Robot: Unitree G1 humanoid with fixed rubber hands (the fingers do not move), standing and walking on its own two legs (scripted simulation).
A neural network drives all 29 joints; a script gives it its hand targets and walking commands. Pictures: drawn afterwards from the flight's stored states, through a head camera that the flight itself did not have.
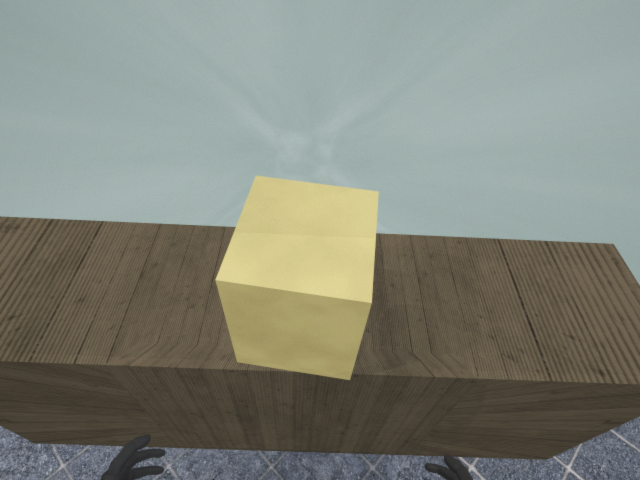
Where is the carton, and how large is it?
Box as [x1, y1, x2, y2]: [215, 176, 378, 379]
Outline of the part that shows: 255,176 215,280 236,359 239,362 349,379 371,304 378,191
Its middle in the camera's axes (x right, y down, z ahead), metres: -0.02 +0.06 +0.65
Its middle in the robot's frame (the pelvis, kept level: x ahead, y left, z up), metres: +0.44 +0.04 -0.07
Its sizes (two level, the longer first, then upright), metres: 0.210 0.200 0.250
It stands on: a pedestal, 0.57 m high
